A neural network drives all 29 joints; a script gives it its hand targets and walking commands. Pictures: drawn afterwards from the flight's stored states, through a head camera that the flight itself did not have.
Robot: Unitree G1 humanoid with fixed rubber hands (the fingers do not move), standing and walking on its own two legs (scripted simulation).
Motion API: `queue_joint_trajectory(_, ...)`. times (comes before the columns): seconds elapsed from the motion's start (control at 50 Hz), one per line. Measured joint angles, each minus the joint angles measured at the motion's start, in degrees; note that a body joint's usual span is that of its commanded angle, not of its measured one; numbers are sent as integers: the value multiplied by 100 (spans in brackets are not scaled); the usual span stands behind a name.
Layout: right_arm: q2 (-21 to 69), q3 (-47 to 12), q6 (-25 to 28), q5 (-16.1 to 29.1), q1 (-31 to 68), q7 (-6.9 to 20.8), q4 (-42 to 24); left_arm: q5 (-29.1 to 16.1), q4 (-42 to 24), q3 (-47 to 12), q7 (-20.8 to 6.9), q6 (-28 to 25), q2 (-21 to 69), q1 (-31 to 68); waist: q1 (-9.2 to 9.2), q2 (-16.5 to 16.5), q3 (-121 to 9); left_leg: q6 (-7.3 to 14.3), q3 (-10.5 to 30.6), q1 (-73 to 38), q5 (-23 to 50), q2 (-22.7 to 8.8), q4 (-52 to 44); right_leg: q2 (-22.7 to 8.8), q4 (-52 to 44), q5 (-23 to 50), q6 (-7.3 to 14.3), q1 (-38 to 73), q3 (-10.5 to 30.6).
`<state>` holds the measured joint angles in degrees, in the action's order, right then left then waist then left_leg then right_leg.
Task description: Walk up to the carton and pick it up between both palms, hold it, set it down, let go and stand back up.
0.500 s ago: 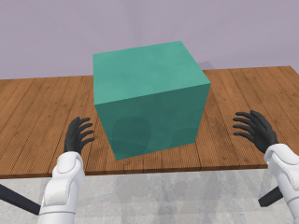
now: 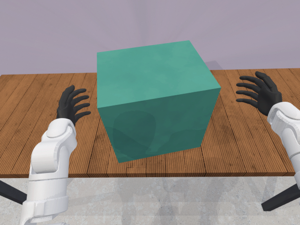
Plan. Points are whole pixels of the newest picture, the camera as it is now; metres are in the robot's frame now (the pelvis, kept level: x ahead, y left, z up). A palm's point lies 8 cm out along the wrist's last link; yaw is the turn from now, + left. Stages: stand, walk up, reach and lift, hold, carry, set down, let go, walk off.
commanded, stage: reach and lift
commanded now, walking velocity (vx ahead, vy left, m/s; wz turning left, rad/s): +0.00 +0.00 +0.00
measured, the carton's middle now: (152, 103) +0.47 +0.04 +0.05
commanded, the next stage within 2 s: none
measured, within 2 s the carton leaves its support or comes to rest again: neither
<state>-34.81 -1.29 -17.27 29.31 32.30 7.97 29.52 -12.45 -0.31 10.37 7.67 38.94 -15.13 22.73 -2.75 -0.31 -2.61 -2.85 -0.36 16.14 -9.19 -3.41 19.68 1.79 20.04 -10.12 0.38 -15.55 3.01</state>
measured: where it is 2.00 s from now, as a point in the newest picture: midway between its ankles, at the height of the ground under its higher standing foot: outside the picture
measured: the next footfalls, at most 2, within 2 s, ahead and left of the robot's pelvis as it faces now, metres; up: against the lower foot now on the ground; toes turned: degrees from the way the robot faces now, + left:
none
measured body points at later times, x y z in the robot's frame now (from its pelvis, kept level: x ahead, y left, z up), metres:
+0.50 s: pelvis +0.00 +0.00 +0.00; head +0.06 -0.01 +0.44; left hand +0.41 +0.25 +0.18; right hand +0.47 -0.23 +0.18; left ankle +0.00 +0.15 -0.75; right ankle -0.01 -0.11 -0.75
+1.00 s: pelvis +0.00 -0.01 -0.01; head +0.06 -0.01 +0.44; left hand +0.44 +0.26 +0.20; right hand +0.51 -0.21 +0.22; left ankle +0.00 +0.15 -0.75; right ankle -0.01 -0.11 -0.75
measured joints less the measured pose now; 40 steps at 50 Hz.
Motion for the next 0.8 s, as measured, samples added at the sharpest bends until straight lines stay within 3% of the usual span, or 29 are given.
queue_joint_trajectory(0.24,-117,-291,-257,285,720,-184,274,-35,342,163,-115,285,-309,697,40,-21,-14,-31,88,185,-41,-31,54,31,-50,-10,20,-107,-85)
queue_joint_trajectory(0.42,-213,-291,-427,306,1331,-239,548,-274,701,16,-81,435,-527,1358,-59,-137,-120,-38,142,493,-57,-49,179,52,-40,21,21,-347,-132)
queue_joint_trajectory(0.8,-380,-623,-605,440,3030,-227,2082,-553,2669,-354,7,132,-878,3046,-264,-110,-539,-70,217,1108,40,-79,240,88,21,103,49,-943,-198)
